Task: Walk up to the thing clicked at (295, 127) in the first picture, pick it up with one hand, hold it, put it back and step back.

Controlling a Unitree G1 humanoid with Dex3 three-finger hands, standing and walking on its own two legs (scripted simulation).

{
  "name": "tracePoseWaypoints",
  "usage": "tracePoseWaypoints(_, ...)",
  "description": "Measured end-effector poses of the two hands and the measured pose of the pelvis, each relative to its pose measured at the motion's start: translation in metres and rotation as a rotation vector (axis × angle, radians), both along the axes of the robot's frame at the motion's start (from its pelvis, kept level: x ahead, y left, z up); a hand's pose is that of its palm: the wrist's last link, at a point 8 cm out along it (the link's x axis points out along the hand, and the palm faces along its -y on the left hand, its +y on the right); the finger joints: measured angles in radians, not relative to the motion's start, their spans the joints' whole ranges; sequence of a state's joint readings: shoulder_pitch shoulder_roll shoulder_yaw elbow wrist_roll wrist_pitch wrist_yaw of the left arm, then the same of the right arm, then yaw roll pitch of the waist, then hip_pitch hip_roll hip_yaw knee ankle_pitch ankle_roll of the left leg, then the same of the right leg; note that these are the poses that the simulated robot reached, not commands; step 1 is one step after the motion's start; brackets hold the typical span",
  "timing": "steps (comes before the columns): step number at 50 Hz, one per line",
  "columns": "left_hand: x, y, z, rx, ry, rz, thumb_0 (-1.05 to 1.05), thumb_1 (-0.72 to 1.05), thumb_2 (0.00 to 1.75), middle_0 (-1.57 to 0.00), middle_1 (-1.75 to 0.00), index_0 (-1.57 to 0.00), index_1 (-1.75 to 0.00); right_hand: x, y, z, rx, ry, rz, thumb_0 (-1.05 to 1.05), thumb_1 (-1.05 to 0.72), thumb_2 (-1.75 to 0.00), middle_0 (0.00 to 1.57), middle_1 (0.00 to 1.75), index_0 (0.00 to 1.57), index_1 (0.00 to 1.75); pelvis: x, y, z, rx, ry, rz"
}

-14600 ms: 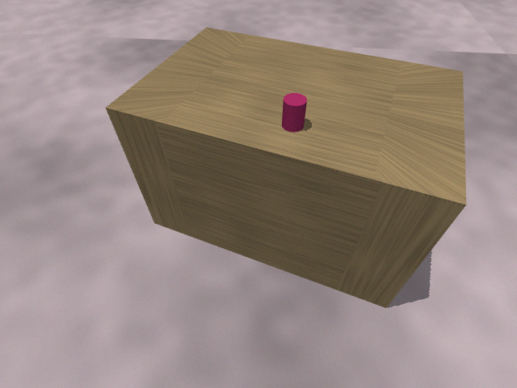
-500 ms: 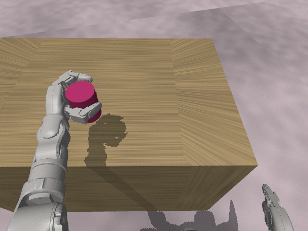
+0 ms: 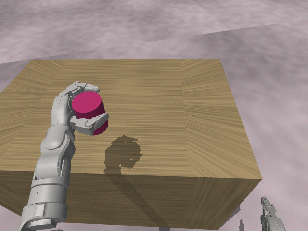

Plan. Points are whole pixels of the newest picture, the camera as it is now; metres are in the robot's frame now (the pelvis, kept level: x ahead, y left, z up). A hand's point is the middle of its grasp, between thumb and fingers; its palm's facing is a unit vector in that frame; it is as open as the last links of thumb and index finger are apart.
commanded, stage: lift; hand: left
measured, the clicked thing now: (91, 114) +0.38 +0.18 +0.13
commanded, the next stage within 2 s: hold in 0.46 s
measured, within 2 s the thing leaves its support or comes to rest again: neither
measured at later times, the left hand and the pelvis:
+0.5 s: hand (82, 109) +0.34 +0.17 +0.19, palm faces +0.10 -0.99 -0.01, open 9.6 cm; pelvis -0.01 +0.00 +0.01, yaw +0 degrees
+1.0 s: hand (78, 105) +0.33 +0.17 +0.21, palm faces +0.09 -1.00 -0.01, open 9.6 cm; pelvis -0.01 +0.00 +0.02, yaw +1 degrees
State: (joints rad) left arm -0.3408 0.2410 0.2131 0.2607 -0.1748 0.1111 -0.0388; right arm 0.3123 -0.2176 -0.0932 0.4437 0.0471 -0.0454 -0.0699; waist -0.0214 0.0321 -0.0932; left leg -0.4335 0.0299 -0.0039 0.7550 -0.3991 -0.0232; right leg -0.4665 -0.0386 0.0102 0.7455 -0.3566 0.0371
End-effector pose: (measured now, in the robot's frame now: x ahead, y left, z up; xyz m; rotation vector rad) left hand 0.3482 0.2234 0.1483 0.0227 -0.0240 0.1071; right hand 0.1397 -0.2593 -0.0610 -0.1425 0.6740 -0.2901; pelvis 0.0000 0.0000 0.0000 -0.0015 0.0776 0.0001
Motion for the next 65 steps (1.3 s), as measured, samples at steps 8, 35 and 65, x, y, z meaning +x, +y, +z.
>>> tracePoseWaypoints(8,-0.015,0.001,0.014,0.003,-0.008,-0.009,0.00,-0.39,1.18,-0.71,-1.11,-0.74,-1.11,0.001,0.002,0.005,0.000,-0.037,0.016,-0.01,0.54,-0.05,0.06,0.05,0.05,0.05,-0.004,0.000,0.004,0.001,-0.029,0.003)
tracePoseWaypoints(35,-0.043,0.001,0.043,-0.009,-0.017,-0.005,0.00,-0.39,1.18,-0.71,-1.10,-0.75,-1.10,-0.002,0.002,0.011,0.004,-0.086,0.037,-0.01,0.53,-0.05,0.06,0.05,0.05,0.05,-0.010,-0.001,0.014,0.002,-0.080,0.012)
tracePoseWaypoints(65,-0.041,-0.005,0.053,-0.019,-0.003,-0.004,0.00,-0.38,1.17,-0.72,-1.08,-0.76,-1.09,0.006,-0.001,0.012,0.011,-0.089,0.041,-0.01,0.51,-0.06,0.06,0.05,0.05,0.05,-0.003,-0.003,0.019,0.003,-0.092,0.014)
